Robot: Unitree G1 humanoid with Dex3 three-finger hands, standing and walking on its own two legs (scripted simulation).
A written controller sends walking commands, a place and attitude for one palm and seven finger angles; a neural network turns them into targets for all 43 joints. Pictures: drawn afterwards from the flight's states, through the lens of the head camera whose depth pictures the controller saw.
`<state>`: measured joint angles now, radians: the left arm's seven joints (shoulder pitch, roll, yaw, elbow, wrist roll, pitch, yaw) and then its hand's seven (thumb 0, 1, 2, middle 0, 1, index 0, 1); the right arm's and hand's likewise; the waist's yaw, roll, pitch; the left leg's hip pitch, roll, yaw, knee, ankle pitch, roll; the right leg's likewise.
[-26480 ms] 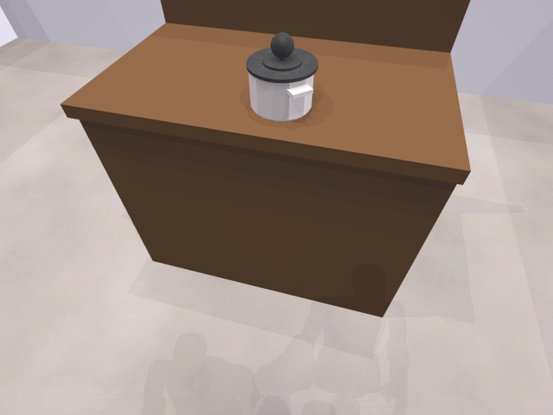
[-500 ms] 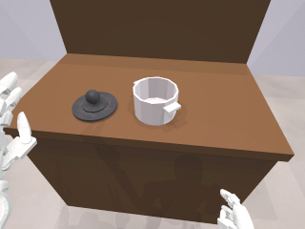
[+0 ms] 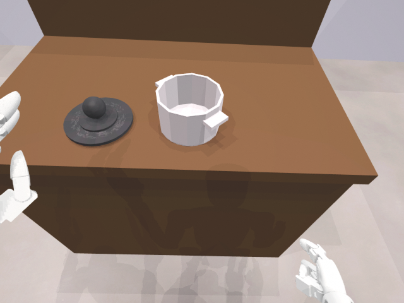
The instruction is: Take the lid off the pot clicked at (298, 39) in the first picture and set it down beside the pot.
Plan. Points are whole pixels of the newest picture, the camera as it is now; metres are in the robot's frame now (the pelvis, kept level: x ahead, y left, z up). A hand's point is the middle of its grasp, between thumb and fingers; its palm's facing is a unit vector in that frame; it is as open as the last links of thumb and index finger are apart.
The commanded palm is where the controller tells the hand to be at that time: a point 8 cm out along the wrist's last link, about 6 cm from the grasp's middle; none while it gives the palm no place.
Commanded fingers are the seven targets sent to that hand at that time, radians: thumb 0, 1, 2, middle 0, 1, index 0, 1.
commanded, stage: step back with the hand held close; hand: left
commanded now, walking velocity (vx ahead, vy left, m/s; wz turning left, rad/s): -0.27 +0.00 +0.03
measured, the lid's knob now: (94, 107) +0.51 +0.29 +0.07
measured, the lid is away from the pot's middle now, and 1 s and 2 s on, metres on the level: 0.23 0.23 0.23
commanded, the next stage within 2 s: stop stepping back and stand still in 1.22 s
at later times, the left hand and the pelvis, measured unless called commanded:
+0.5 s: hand out of the picture +0.13 +0.22 +0.20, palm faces +0.37 -0.81 -0.46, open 7.4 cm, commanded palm +0.06 +0.28 +0.23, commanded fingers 0.00 0.90 0.90 -0.20 -0.30 -0.20 -0.30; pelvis -0.07 +0.00 -0.01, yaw +1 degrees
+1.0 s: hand out of the picture +0.00 +0.17 +0.24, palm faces +0.24 -0.79 -0.57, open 7.4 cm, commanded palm -0.03 +0.26 +0.23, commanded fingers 0.00 0.90 0.90 -0.20 -0.30 -0.20 -0.30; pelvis -0.17 -0.02 -0.01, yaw -3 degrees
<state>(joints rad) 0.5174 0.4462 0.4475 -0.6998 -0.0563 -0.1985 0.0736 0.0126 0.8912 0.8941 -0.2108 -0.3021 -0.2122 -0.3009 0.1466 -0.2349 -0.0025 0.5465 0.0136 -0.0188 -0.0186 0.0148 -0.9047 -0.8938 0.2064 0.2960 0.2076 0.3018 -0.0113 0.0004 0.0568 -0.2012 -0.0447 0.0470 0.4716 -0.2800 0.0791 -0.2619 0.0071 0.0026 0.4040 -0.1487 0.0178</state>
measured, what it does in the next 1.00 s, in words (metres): walks backwards: right foot, then left foot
